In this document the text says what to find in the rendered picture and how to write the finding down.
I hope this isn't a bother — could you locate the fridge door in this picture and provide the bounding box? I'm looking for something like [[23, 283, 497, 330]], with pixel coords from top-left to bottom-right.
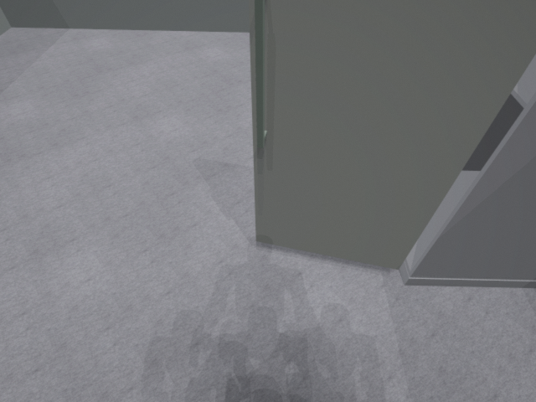
[[249, 0, 536, 270]]

